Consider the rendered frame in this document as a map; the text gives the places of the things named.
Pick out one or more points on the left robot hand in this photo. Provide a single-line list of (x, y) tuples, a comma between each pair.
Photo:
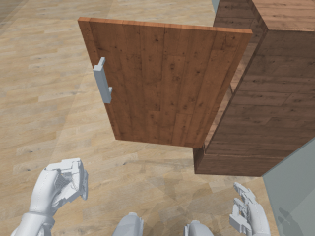
[(66, 177)]

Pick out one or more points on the robot left thigh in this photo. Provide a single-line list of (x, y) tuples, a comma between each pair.
[(129, 225)]

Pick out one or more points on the handle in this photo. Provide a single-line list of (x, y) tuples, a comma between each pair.
[(100, 77)]

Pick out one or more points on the cupboard door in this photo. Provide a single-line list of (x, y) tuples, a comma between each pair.
[(168, 80)]

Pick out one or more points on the robot left forearm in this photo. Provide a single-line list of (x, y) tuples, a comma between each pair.
[(34, 224)]

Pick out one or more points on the robot right thigh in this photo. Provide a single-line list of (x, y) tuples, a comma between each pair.
[(196, 229)]

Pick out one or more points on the robot thigh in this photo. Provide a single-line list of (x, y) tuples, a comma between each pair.
[(196, 229), (129, 225)]

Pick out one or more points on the right robot hand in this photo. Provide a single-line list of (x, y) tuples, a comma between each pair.
[(253, 219)]

